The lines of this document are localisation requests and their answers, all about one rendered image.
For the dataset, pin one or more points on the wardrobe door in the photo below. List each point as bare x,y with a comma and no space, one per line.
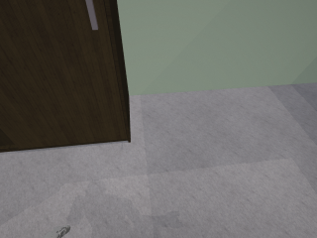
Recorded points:
58,78
4,140

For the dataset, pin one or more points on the handle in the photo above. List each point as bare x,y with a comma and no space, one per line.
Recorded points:
92,14

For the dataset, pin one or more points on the left robot hand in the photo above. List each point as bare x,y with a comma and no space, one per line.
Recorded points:
58,231

